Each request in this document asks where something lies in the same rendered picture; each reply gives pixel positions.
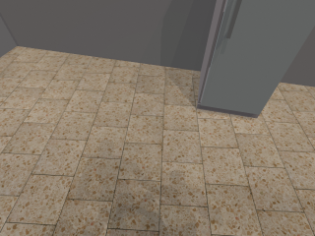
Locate fridge door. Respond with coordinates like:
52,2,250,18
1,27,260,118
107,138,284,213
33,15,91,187
201,0,315,115

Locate handle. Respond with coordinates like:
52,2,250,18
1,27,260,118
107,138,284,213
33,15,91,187
225,0,242,39

